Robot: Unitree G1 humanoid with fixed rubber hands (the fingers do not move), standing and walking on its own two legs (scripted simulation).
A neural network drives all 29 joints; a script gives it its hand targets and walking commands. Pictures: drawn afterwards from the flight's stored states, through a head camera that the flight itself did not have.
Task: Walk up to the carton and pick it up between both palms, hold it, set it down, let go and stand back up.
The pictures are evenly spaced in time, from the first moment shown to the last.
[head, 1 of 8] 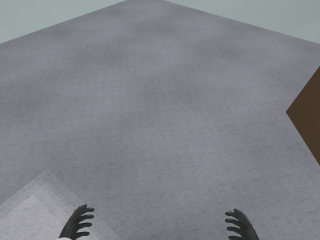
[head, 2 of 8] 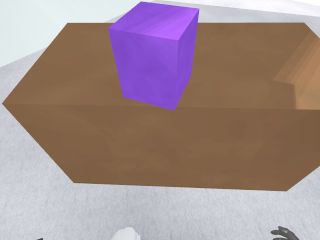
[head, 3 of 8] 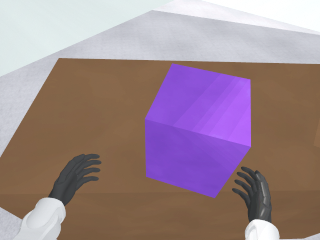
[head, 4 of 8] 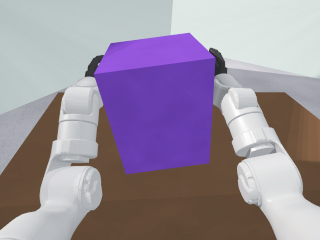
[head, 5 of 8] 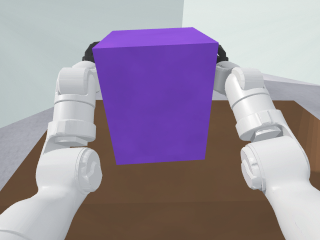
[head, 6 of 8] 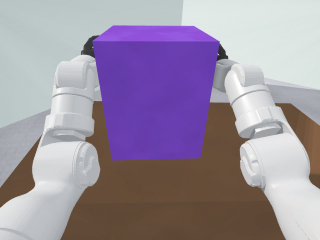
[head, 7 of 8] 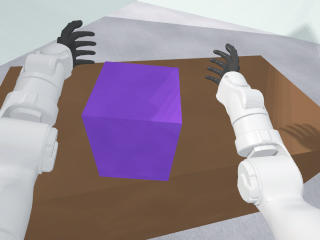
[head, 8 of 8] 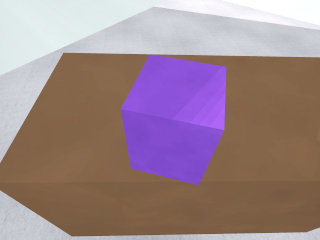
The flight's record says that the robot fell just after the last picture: no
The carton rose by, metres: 0.22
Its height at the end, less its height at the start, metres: +0.00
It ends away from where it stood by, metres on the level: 0.06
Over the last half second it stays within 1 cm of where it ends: yes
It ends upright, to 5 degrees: yes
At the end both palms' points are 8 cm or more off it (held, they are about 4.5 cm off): yes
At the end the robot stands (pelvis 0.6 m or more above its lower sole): yes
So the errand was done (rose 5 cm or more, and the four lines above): yes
